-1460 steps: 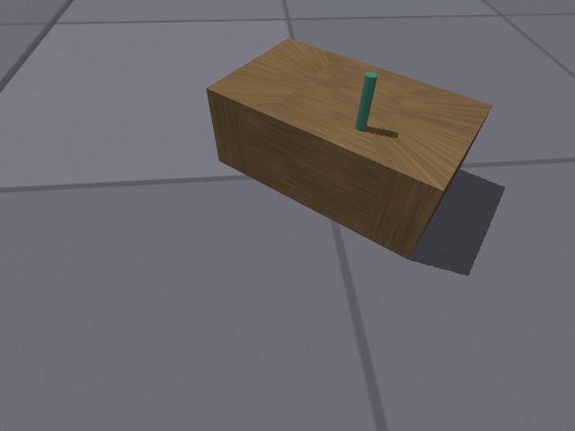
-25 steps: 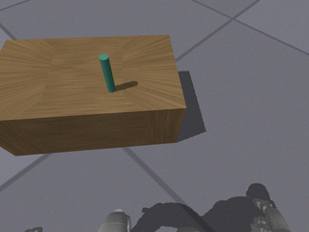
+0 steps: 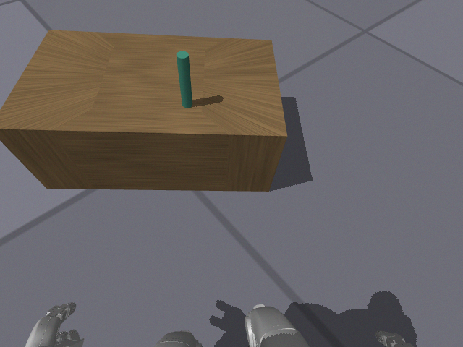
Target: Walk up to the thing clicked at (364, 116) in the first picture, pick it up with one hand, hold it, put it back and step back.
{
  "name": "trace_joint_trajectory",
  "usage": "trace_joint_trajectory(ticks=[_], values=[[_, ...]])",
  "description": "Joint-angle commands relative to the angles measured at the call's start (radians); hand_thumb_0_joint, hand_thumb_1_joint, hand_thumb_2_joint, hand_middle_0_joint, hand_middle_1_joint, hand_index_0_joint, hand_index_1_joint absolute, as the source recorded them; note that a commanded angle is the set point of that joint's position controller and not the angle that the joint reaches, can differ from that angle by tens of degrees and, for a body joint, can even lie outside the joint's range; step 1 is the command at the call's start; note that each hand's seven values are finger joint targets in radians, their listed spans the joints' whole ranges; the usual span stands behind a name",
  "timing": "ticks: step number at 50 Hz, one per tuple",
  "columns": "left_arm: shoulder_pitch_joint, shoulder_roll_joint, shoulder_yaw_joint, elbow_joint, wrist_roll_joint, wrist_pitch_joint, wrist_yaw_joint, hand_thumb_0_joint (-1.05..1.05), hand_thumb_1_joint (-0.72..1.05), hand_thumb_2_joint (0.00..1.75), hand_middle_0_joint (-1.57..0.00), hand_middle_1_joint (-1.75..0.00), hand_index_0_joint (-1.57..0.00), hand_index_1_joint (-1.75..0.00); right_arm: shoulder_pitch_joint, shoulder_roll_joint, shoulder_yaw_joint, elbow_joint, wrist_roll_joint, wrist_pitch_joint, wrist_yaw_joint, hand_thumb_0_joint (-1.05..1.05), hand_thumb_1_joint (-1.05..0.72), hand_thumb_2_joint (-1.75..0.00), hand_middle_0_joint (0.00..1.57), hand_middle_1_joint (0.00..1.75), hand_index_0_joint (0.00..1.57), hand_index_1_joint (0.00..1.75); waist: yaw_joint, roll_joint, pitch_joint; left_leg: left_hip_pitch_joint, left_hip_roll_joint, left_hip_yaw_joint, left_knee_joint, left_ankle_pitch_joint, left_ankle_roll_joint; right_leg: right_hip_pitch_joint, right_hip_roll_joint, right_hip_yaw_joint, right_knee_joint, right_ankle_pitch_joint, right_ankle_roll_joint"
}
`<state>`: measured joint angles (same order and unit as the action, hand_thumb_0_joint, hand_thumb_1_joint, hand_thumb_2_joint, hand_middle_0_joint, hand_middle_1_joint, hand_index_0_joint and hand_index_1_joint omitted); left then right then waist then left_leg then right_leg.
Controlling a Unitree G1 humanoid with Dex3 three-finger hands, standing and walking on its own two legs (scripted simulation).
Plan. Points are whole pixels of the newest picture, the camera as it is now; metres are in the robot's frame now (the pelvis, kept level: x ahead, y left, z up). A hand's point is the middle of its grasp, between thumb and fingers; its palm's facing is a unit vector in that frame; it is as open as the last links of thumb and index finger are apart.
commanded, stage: step back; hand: left
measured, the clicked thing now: (185, 81) +0.97 +0.15 -0.23
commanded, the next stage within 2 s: stand in 1.48 s
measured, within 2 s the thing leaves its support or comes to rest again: neither
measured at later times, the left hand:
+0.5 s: hand out of the picture -0.08 +0.25 -0.12, palm faces -0.01 -0.88 -0.47, open 7.4 cm
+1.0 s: hand out of the picture -0.15 +0.25 -0.15, palm faces +0.03 -0.94 -0.35, open 7.4 cm
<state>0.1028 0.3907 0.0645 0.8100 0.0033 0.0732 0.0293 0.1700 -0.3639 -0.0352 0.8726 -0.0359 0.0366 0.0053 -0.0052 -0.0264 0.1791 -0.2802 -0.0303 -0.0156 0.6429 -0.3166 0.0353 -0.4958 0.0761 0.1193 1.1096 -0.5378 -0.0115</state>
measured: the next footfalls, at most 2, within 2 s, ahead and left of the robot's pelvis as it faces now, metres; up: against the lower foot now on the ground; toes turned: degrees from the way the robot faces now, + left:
right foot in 0.24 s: -0.14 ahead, -0.13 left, +0.00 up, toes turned +0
left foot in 0.60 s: -0.16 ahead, +0.11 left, +0.00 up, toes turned -1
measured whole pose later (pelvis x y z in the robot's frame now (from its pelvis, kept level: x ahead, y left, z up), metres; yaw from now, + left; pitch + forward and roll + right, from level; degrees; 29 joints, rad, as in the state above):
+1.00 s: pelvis -0.20 +0.00 +0.01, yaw +1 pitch -3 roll +0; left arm 0.21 0.34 0.03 1.03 0.02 -0.02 -0.01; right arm 0.18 -0.37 -0.05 1.02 -0.03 -0.01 0.02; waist 0.02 0.01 0.05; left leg -0.22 -0.02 -0.02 0.58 -0.30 0.01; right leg -0.24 -0.02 0.00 0.58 -0.29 0.01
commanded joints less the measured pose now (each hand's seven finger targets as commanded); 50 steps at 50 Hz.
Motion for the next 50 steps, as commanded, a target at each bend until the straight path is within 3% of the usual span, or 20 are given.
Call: trace_joint_trajectory(ticks=[1,6,11,12,13,14,16,18,24,28,29,30,31,32,34,40,42,43,47,50], values=[[0.101,0.193,0.065,-0.036,0.005,-0.028,0.008,0.0,0.9,0.9,-0.2,-0.3,-0.2,-0.3,-0.111,-0.253,-0.075,-0.107,-0.003,-0.023,-0.032,0.0,-0.9,-0.9,0.2,0.3,0.2,0.3,0.055,0.161,-0.154,0.021,0.284,-0.209,-0.218,0.486,0.207,0.036,0.0,0.033,0.148,0.017,0.017],[0.067,0.173,0.048,-0.042,0.014,-0.046,-0.003,0.0,0.9,0.9,-0.2,-0.3,-0.2,-0.3,-0.024,-0.263,-0.082,-0.11,-0.004,-0.009,-0.022,0.0,-0.9,-0.9,0.2,0.3,0.2,0.3,-0.018,0.215,-0.213,0.186,0.287,-0.206,-0.188,0.472,0.227,0.074,-0.034,-0.056,-0.192,0.008,0.051],[0.214,0.167,0.046,0.049,0.025,-0.065,-0.005,0.0,0.9,0.9,-0.2,-0.3,-0.2,-0.3,-0.083,-0.283,-0.08,-0.117,0.018,0.023,-0.014,0.0,-0.9,-0.9,0.2,0.3,0.2,0.3,0.044,0.222,-0.313,0.099,0.24,-0.159,-0.088,0.362,0.121,0.346,-0.053,-0.146,-0.716,0.267,-0.004],[0.216,0.218,0.06,0.049,0.038,-0.071,-0.003,0.0,0.9,0.9,-0.2,-0.3,-0.2,-0.3,-0.089,-0.241,-0.065,-0.125,0.023,0.023,-0.012,0.0,-0.9,-0.9,0.2,0.3,0.2,0.3,0.046,0.12,-0.274,-0.067,0.175,-0.149,-0.015,0.209,0.064,0.398,-0.124,-0.01,-0.716,0.281,-0.025],[0.193,0.311,0.087,0.032,0.045,-0.073,-0.005,0.0,0.9,0.9,-0.2,-0.3,-0.2,-0.3,-0.084,-0.178,-0.048,-0.145,0.031,0.014,-0.014,0.0,-0.9,-0.9,0.2,0.3,0.2,0.3,0.037,-0.141,-0.23,-0.278,-0.005,-0.086,0.138,-0.087,-0.007,0.428,-0.315,0.248,-0.733,0.399,-0.095],[0.139,0.404,0.105,-0.006,0.048,-0.07,-0.002,0.0,0.9,0.9,-0.2,-0.3,-0.2,-0.3,-0.15,-0.196,-0.061,-0.157,0.022,0.02,-0.033,0.0,-0.9,-0.9,0.2,0.3,0.2,0.3,0.114,-0.267,-0.178,-0.263,-0.054,-0.117,0.38,-0.314,-0.047,0.191,-0.529,0.454,-0.807,0.441,-0.29],[0.001,0.305,0.074,-0.038,0.03,-0.075,0.008,0.0,0.9,0.9,-0.2,-0.3,-0.2,-0.3,-0.085,-0.24,-0.074,-0.11,0.027,0.026,-0.037,0.0,-0.9,-0.9,0.2,0.3,0.2,0.3,0.011,-0.05,-0.119,-0.22,-0.071,-0.233,0.574,-0.231,-0.052,0.113,-0.424,0.221,-0.719,0.601,-0.24],[-0.039,0.249,0.065,-0.044,0.04,-0.078,0.014,0.0,0.9,0.9,-0.2,-0.3,-0.2,-0.3,-0.03,-0.218,-0.066,-0.083,0.033,0.02,-0.034,0.0,-0.9,-0.9,0.2,0.3,0.2,0.3,-0.016,-0.081,-0.14,-0.197,-0.086,-0.158,0.603,-0.16,-0.055,0.162,-0.323,0.056,-0.651,0.676,-0.184],[0.117,0.267,0.08,-0.011,0.045,-0.083,0.009,0.0,0.9,0.9,-0.2,-0.3,-0.2,-0.3,-0.087,-0.216,-0.065,-0.084,0.005,-0.005,-0.021,0.0,-0.9,-0.9,0.2,0.3,0.2,0.3,0.094,-0.17,-0.164,-0.236,0.012,-0.063,0.216,-0.243,-0.068,0.411,-0.364,0.147,-0.68,0.304,-0.203],[0.024,0.276,0.067,-0.009,0.035,-0.071,-0.008,0.0,0.9,0.9,-0.2,-0.3,-0.2,-0.3,0.061,-0.2,-0.078,0.019,0.007,-0.028,-0.007,0.0,-0.9,-0.9,0.2,0.3,0.2,0.3,0.012,-0.167,-0.184,0.131,-0.006,0.055,-0.2,-0.065,-0.021,0.19,-0.311,0.06,-0.648,0.136,-0.134],[0.045,0.222,0.045,-0.006,0.035,-0.069,-0.012,0.0,0.9,0.9,-0.2,-0.3,-0.2,-0.3,0.087,-0.206,-0.083,0.044,0.001,-0.036,-0.01,0.0,-0.9,-0.9,0.2,0.3,0.2,0.3,0.0,-0.078,-0.193,0.217,0.005,0.003,-0.276,-0.044,-0.013,0.125,-0.264,0.014,-0.553,0.107,-0.096],[0.069,0.157,0.027,-0.004,0.027,-0.066,-0.017,0.0,0.9,0.9,-0.2,-0.3,-0.2,-0.3,0.101,-0.252,-0.093,0.05,-0.016,-0.046,-0.014,0.0,-0.9,-0.9,0.2,0.3,0.2,0.3,0.001,0.115,-0.19,0.276,0.171,-0.296,-0.361,-0.264,0.038,-0.041,-0.181,-0.044,-0.39,0.019,-0.042],[0.011,0.184,0.036,0.005,0.014,-0.067,-0.014,0.0,0.9,0.9,-0.2,-0.3,-0.2,-0.3,0.017,-0.35,-0.093,0.016,-0.013,-0.05,-0.011,0.0,-0.9,-0.9,0.2,0.3,0.2,0.3,-0.019,0.213,-0.127,0.008,0.374,-0.567,-0.457,-0.562,0.171,-0.032,-0.104,-0.105,-0.269,-0.059,0.004],[-0.031,0.245,0.054,0.018,0.027,-0.071,-0.014,0.0,0.9,0.9,-0.2,-0.3,-0.2,-0.3,-0.04,-0.346,-0.097,0.005,-0.006,-0.056,-0.008,0.0,-0.9,-0.9,0.2,0.3,0.2,0.3,-0.016,0.135,-0.055,-0.145,0.391,-0.561,-0.48,-0.578,0.206,0.054,-0.125,-0.027,-0.187,-0.043,-0.005],[0.027,0.196,0.044,0.052,0.009,-0.077,-0.033,0.0,0.9,0.9,-0.2,-0.3,-0.2,-0.3,-0.094,-0.254,-0.063,0.01,-0.012,-0.075,-0.013,0.0,-0.9,-0.9,0.2,0.3,0.2,0.3,0.037,0.084,-0.063,-0.049,0.267,-0.338,-0.391,-0.291,0.142,0.072,-0.119,-0.017,-0.211,0.085,-0.009],[0.116,0.176,0.045,0.13,0.027,-0.112,-0.027,0.0,0.9,0.9,-0.2,-0.3,-0.2,-0.3,-0.08,-0.209,-0.054,0.025,-0.001,-0.047,-0.003,0.0,-0.9,-0.9,0.2,0.3,0.2,0.3,0.053,0.129,-0.136,-0.106,0.168,-0.127,-0.181,-0.127,0.052,0.439,-0.067,-0.102,-0.741,0.236,-0.015],[0.106,0.287,0.063,0.133,0.035,-0.127,-0.019,0.0,0.9,0.9,-0.2,-0.3,-0.2,-0.3,-0.069,-0.161,-0.042,0.025,0.01,-0.047,-0.006,0.0,-0.9,-0.9,0.2,0.3,0.2,0.3,0.053,-0.089,-0.129,-0.182,0.024,-0.048,0.034,-0.211,-0.02,0.356,-0.322,0.312,-0.85,-0.037,-0.134],[0.04,0.297,0.06,0.115,0.037,-0.131,-0.022,0.0,0.9,0.9,-0.2,-0.3,-0.2,-0.3,-0.032,-0.184,-0.053,0.051,0.008,-0.046,-0.007,0.0,-0.9,-0.9,0.2,0.3,0.2,0.3,0.025,-0.077,-0.095,-0.079,0.036,-0.052,0.092,-0.218,-0.031,0.21,-0.396,0.365,-0.862,-0.102,-0.19],[-0.033,0.218,0.03,0.107,0.026,-0.128,-0.024,0.0,0.9,0.9,-0.2,-0.3,-0.2,-0.3,0.035,-0.18,-0.056,0.1,0.008,-0.069,-0.005,0.0,-0.9,-0.9,0.2,0.3,0.2,0.3,-0.028,-0.061,-0.161,0.115,0.072,-0.078,-0.182,-0.001,0.002,0.161,-0.269,0.106,-0.734,0.195,-0.092],[-0.004,0.17,0.011,0.143,0.01,-0.121,-0.035,0.0,0.9,0.9,-0.2,-0.3,-0.2,-0.3,-0.075,-0.228,-0.052,0.085,0.008,-0.078,-0.003,0.0,-0.9,-0.9,0.2,0.3,0.2,0.3,0.027,0.04,-0.134,0.013,0.194,-0.252,-0.319,-0.17,0.063,0.229,-0.121,-0.046,-0.656,0.181,-0.022]])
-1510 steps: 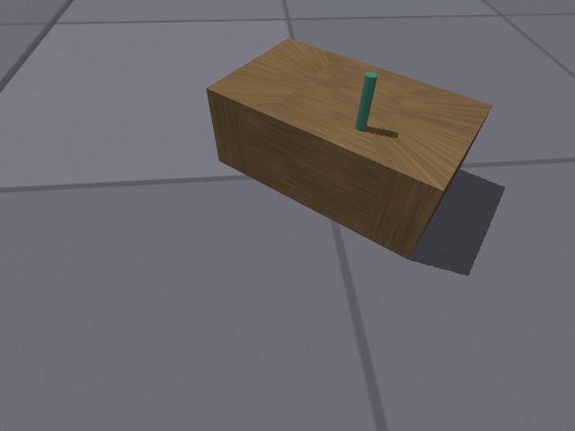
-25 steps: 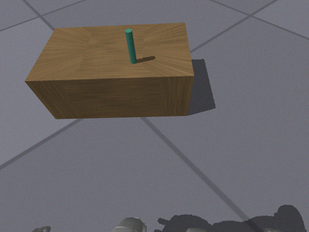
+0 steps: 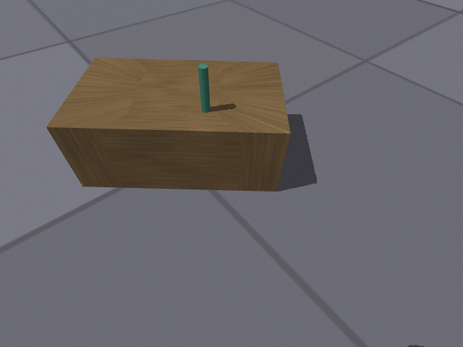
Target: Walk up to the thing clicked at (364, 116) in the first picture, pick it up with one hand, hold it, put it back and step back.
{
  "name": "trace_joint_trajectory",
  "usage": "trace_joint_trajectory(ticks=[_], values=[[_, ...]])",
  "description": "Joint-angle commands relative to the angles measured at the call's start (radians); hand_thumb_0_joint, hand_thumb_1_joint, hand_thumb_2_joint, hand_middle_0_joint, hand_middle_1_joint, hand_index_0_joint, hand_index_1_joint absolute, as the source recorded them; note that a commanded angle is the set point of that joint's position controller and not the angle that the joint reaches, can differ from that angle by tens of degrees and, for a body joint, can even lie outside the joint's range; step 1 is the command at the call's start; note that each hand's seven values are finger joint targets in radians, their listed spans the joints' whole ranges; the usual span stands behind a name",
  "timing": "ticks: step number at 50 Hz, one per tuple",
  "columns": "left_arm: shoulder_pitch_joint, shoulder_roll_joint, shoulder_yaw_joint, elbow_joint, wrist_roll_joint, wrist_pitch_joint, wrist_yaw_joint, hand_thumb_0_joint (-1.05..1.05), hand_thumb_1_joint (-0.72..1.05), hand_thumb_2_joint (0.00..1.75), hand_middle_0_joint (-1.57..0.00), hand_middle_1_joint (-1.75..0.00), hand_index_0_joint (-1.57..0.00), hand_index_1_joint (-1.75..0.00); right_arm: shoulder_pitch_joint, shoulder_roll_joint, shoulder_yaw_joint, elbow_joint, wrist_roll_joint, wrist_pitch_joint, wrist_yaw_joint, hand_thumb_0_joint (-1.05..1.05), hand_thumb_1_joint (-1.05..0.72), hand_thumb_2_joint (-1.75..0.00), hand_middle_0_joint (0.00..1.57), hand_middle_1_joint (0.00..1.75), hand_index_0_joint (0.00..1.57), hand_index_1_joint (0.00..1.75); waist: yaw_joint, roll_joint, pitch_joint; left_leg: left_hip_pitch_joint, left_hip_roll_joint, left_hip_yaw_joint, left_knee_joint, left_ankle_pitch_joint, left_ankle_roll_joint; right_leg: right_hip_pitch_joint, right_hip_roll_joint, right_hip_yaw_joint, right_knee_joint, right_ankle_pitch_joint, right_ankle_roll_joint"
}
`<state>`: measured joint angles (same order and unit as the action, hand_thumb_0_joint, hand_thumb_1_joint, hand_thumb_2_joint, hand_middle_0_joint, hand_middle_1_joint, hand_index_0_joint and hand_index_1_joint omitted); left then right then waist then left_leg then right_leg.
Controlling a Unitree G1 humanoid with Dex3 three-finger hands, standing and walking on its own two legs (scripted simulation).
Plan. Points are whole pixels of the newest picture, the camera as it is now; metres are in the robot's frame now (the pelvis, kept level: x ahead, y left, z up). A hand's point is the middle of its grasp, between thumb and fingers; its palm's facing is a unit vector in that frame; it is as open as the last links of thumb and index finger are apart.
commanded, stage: step back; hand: left
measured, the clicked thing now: (204, 89) +1.16 +0.15 -0.23
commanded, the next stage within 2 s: stand in 0.48 s
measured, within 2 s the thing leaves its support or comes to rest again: neither
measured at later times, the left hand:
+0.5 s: hand out of the picture +0.14 +0.26 -0.14, palm faces +0.00 -0.93 -0.36, open 7.4 cm
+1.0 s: hand out of the picture +0.08 +0.24 -0.14, palm faces -0.03 -0.94 -0.34, open 7.4 cm
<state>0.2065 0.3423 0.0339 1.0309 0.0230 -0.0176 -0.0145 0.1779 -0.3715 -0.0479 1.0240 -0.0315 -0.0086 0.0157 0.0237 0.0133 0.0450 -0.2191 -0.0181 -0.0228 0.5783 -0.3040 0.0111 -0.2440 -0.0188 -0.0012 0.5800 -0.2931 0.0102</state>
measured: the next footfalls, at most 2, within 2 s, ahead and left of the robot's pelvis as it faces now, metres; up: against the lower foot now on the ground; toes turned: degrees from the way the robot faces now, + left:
none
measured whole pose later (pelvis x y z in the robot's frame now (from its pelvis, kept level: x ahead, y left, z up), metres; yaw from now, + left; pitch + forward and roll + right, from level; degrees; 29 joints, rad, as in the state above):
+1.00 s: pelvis +0.01 -0.01 +0.02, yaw +0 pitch -2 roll +0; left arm 0.10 0.34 -0.01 1.15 0.01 -0.02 -0.01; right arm 0.10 -0.35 -0.01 1.15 -0.01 -0.01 0.02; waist 0.00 0.01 0.05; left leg -0.08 -0.01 -0.02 0.29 -0.17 -0.01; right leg -0.12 -0.01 0.00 0.32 -0.16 0.01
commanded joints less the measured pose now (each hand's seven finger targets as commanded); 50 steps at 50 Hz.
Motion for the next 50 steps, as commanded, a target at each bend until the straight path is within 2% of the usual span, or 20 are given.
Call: trace_joint_trajectory(ticks=[1,3,4,5,7,12,15,19,21,23,24,25,27,30,31,36,40,46,49,50], values=[[-0.111,0.224,0.043,-0.071,-0.007,-0.033,0.012,0.0,0.9,0.9,-0.2,-0.3,-0.2,-0.3,-0.092,-0.218,-0.035,-0.06,0.001,-0.032,-0.013,0.0,-0.9,-0.9,0.2,0.3,0.2,0.3,0.003,0.0,0.003,-0.066,0.186,-0.226,-0.258,-0.114,0.083,0.027,-0.027,0.064,-0.124,-0.022,-0.046],[-0.097,0.225,0.043,-0.05,-0.011,-0.04,0.018,0.0,0.9,0.9,-0.2,-0.3,-0.2,-0.3,-0.107,-0.199,-0.029,-0.051,0.005,-0.035,-0.016,0.0,-0.9,-0.9,0.2,0.3,0.2,0.3,0.011,0.018,-0.03,-0.041,0.15,-0.155,-0.208,0.126,0.056,0.103,-0.056,0.085,-0.145,0.147,-0.056],[-0.095,0.237,0.044,-0.048,-0.012,-0.044,0.019,0.0,0.9,0.9,-0.2,-0.3,-0.2,-0.3,-0.1,-0.196,-0.028,-0.046,0.006,-0.036,-0.019,0.0,-0.9,-0.9,0.2,0.3,0.2,0.3,0.004,0.019,-0.056,-0.023,0.129,-0.119,-0.172,0.231,0.042,0.131,-0.073,0.095,-0.148,0.24,-0.058],[-0.097,0.244,0.045,-0.044,-0.014,-0.045,0.022,0.0,0.9,0.9,-0.2,-0.3,-0.2,-0.3,-0.087,-0.189,-0.028,-0.039,0.01,-0.036,-0.021,0.0,-0.9,-0.9,0.2,0.3,0.2,0.3,-0.003,0.021,-0.078,0.0,0.113,-0.09,-0.142,0.313,0.03,0.153,-0.086,0.101,-0.142,0.315,-0.065],[-0.114,0.245,0.044,-0.047,-0.015,-0.042,0.026,0.0,0.9,0.9,-0.2,-0.3,-0.2,-0.3,-0.072,-0.187,-0.03,-0.028,0.012,-0.034,-0.025,0.0,-0.9,-0.9,0.2,0.3,0.2,0.3,-0.01,0.029,-0.108,0.039,0.111,-0.077,-0.129,0.401,0.025,0.159,-0.094,0.089,-0.121,0.37,-0.069],[-0.144,0.225,0.033,-0.037,-0.013,-0.028,0.029,0.0,0.9,0.9,-0.2,-0.3,-0.2,-0.3,-0.109,-0.184,-0.036,-0.025,0.014,-0.027,-0.028,0.0,-0.9,-0.9,0.2,0.3,0.2,0.3,-0.005,0.021,-0.099,0.044,0.135,-0.104,-0.169,0.343,0.041,0.143,-0.073,0.06,-0.117,0.289,-0.058],[-0.153,0.23,0.032,-0.036,-0.011,-0.028,0.03,0.0,0.9,0.9,-0.2,-0.3,-0.2,-0.3,-0.117,-0.178,-0.033,-0.021,0.012,-0.025,-0.029,0.0,-0.9,-0.9,0.2,0.3,0.2,0.3,-0.006,0.003,-0.101,0.042,0.122,-0.085,-0.167,0.364,0.032,0.163,-0.087,0.073,-0.122,0.326,-0.058],[-0.168,0.237,0.033,-0.028,-0.008,-0.027,0.031,0.0,0.9,0.9,-0.2,-0.3,-0.2,-0.3,-0.141,-0.171,-0.033,-0.02,0.013,-0.021,-0.025,0.0,-0.9,-0.9,0.2,0.3,0.2,0.3,-0.007,-0.023,-0.088,0.042,0.118,-0.076,-0.169,0.317,0.032,0.163,-0.092,0.08,-0.149,0.325,-0.057],[-0.167,0.241,0.033,-0.03,-0.006,-0.03,0.032,0.0,0.9,0.9,-0.2,-0.3,-0.2,-0.3,-0.142,-0.172,-0.032,-0.021,0.011,-0.02,-0.023,0.0,-0.9,-0.9,0.2,0.3,0.2,0.3,-0.006,-0.041,-0.106,0.056,0.11,-0.061,-0.156,0.332,0.029,0.177,-0.105,0.092,-0.156,0.356,-0.059],[-0.173,0.242,0.035,-0.03,-0.007,-0.03,0.033,0.0,0.9,0.9,-0.2,-0.3,-0.2,-0.3,-0.14,-0.167,-0.032,-0.017,0.013,-0.019,-0.023,0.0,-0.9,-0.9,0.2,0.3,0.2,0.3,-0.009,-0.036,-0.115,0.066,0.11,-0.057,-0.16,0.353,0.025,0.181,-0.108,0.093,-0.154,0.371,-0.06],[-0.191,0.203,0.013,-0.008,-0.021,-0.025,0.032,0.0,0.9,0.9,-0.2,-0.3,-0.2,-0.3,-0.141,-0.176,-0.021,-0.01,0.027,-0.026,-0.023,0.0,-0.9,-0.9,0.2,0.3,0.2,0.3,-0.03,-0.035,-0.093,0.098,0.136,-0.105,-0.223,0.432,0.025,0.159,-0.104,0.091,-0.179,0.434,-0.043],[-0.195,0.199,0.014,-0.014,-0.024,-0.022,0.033,0.0,0.9,0.9,-0.2,-0.3,-0.2,-0.3,-0.14,-0.19,-0.023,-0.006,0.025,-0.028,-0.024,0.0,-0.9,-0.9,0.2,0.3,0.2,0.3,-0.024,-0.02,-0.099,0.119,0.148,-0.105,-0.228,0.514,0.024,0.174,-0.097,0.081,-0.178,0.449,-0.031],[-0.189,0.203,0.012,-0.004,-0.023,-0.018,0.033,0.0,0.9,0.9,-0.2,-0.3,-0.2,-0.3,-0.142,-0.191,-0.019,0.005,0.024,-0.032,-0.025,0.0,-0.9,-0.9,0.2,0.3,0.2,0.3,-0.023,-0.001,-0.111,0.15,0.15,-0.098,-0.235,0.566,0.017,0.195,-0.095,0.073,-0.191,0.448,-0.027],[-0.193,0.212,0.014,0.012,-0.019,-0.016,0.032,0.0,0.9,0.9,-0.2,-0.3,-0.2,-0.3,-0.147,-0.178,-0.012,0.012,0.026,-0.031,-0.027,0.0,-0.9,-0.9,0.2,0.3,0.2,0.3,-0.024,-0.002,-0.116,0.154,0.147,-0.09,-0.261,0.523,0.01,0.218,-0.094,0.072,-0.218,0.409,-0.024],[-0.188,0.207,0.01,0.017,-0.021,-0.014,0.03,0.0,0.9,0.9,-0.2,-0.3,-0.2,-0.3,-0.152,-0.18,-0.009,0.016,0.027,-0.03,-0.026,0.0,-0.9,-0.9,0.2,0.3,0.2,0.3,-0.02,0.012,-0.102,0.136,0.142,-0.089,-0.283,0.452,0.009,0.211,-0.095,0.077,-0.236,0.363,-0.019],[-0.193,0.219,0.01,0.036,-0.014,-0.016,0.028,0.0,0.9,0.9,-0.2,-0.3,-0.2,-0.3,-0.165,-0.178,-0.007,0.028,0.026,-0.028,-0.024,0.0,-0.9,-0.9,0.2,0.3,0.2,0.3,-0.02,-0.004,-0.085,0.126,0.136,-0.089,-0.322,0.29,0.008,0.197,-0.103,0.085,-0.279,0.269,-0.025],[-0.183,0.212,0.004,0.044,-0.013,-0.022,0.024,0.0,0.9,0.9,-0.2,-0.3,-0.2,-0.3,-0.153,-0.182,-0.003,0.042,0.024,-0.031,-0.021,0.0,-0.9,-0.9,0.2,0.3,0.2,0.3,-0.022,-0.005,-0.081,0.123,0.141,-0.09,-0.327,0.277,0.006,0.192,-0.108,0.093,-0.293,0.271,-0.025],[-0.17,0.217,0.002,0.055,-0.013,-0.02,0.021,0.0,0.9,0.9,-0.2,-0.3,-0.2,-0.3,-0.136,-0.181,0.001,0.058,0.023,-0.028,-0.018,0.0,-0.9,-0.9,0.2,0.3,0.2,0.3,-0.026,-0.011,-0.043,0.109,0.132,-0.096,-0.347,0.139,0.003,0.127,-0.102,0.099,-0.32,0.148,-0.025],[-0.156,0.214,-0.002,0.057,-0.012,-0.023,0.021,0.0,0.9,0.9,-0.2,-0.3,-0.2,-0.3,-0.136,-0.18,0.003,0.059,0.023,-0.026,-0.014,0.0,-0.9,-0.9,0.2,0.3,0.2,0.3,-0.021,-0.034,-0.048,0.106,0.13,-0.095,-0.335,0.134,0.008,0.121,-0.104,0.105,-0.333,0.127,-0.025],[-0.167,0.223,0.001,0.054,-0.012,-0.023,0.022,0.0,0.9,0.9,-0.2,-0.3,-0.2,-0.3,-0.122,-0.185,0.001,0.06,0.021,-0.026,-0.015,0.0,-0.9,-0.9,0.2,0.3,0.2,0.3,-0.031,-0.03,-0.063,0.101,0.133,-0.095,-0.334,0.145,0.009,0.136,-0.105,0.105,-0.325,0.146,-0.028]])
